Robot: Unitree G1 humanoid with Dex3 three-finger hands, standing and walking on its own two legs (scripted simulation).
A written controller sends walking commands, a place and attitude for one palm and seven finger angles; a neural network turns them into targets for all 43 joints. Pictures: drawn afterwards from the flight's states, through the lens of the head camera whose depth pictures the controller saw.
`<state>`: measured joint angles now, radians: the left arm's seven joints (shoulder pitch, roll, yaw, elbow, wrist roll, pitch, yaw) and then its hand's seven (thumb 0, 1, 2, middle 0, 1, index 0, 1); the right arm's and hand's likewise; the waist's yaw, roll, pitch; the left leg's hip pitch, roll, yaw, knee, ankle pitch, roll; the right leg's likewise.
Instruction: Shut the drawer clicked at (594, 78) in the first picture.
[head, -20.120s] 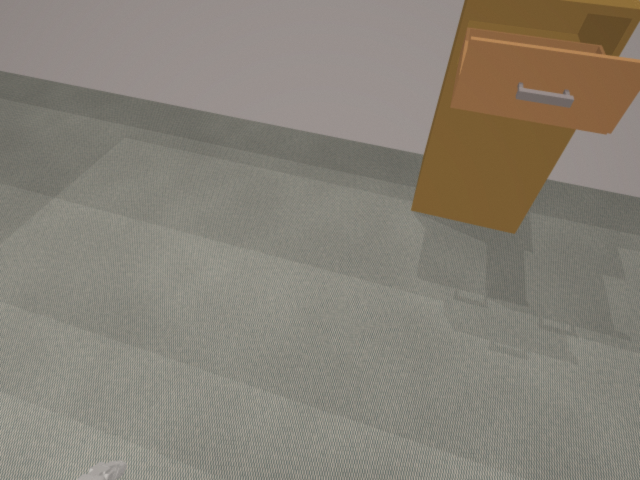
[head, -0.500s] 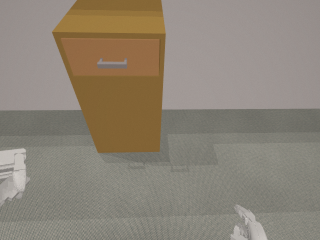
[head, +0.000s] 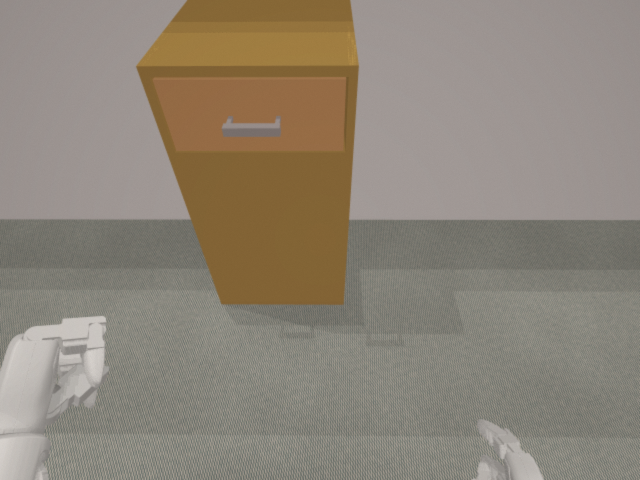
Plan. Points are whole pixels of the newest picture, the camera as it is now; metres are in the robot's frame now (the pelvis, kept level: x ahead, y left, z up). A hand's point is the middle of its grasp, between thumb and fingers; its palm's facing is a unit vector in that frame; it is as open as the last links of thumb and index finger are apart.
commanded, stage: let the arm hang, fingers relaxed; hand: left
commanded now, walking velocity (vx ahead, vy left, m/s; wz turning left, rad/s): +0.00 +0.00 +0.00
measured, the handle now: (253, 125) +0.82 +0.20 +0.01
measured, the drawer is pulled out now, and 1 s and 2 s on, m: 0.00 0.00 0.00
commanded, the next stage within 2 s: look to check the result in 1.04 s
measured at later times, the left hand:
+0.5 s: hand out of the picture -0.08 +0.19 -0.16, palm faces +0.05 -0.97 -0.22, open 5.1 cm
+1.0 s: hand out of the picture -0.03 +0.15 -0.17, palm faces +0.06 -0.99 -0.15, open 7.3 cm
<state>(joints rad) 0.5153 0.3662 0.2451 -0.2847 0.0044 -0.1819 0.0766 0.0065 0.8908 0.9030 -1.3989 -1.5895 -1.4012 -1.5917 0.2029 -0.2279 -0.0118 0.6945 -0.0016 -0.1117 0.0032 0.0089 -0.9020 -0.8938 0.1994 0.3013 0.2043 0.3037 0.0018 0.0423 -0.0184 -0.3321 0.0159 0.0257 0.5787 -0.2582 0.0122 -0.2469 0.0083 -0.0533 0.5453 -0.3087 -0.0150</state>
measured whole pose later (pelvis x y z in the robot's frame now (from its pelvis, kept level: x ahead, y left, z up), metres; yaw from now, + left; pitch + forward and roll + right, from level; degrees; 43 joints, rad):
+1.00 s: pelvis -0.02 +0.00 +0.01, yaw +1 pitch -2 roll +0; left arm 0.31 0.09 0.01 1.15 0.01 0.00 0.04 0.01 0.91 0.90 -0.20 -0.30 -0.20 -0.30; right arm 0.35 -0.09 -0.01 1.13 -0.02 0.01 -0.04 0.00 -0.91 -0.89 0.20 0.30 0.20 0.30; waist -0.02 0.01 0.02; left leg -0.25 0.00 0.02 0.46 -0.18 0.01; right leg -0.17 0.00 -0.06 0.46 -0.26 -0.02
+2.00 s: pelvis +0.01 -0.02 +0.01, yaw +0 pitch -2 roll +0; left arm 0.29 0.11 0.01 1.16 0.00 -0.01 0.04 0.00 0.91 0.90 -0.20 -0.29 -0.20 -0.30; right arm 0.30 -0.11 -0.01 1.15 -0.01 0.01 -0.04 0.00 -0.91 -0.89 0.19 0.30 0.20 0.30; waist -0.01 0.01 0.05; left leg -0.19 0.02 0.01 0.42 -0.21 -0.01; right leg -0.12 0.02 -0.06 0.41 -0.27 -0.04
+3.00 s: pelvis +0.02 -0.03 +0.01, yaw +0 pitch -2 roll +0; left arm 0.30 0.12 0.01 1.16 0.00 -0.01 0.04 0.00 0.91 0.90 -0.20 -0.29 -0.20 -0.30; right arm 0.30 -0.12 -0.01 1.15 -0.01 0.01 -0.05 0.00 -0.91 -0.89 0.20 0.30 0.20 0.30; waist -0.01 0.01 0.05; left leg -0.17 0.03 0.02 0.41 -0.21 -0.03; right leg -0.10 0.03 -0.06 0.40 -0.27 -0.05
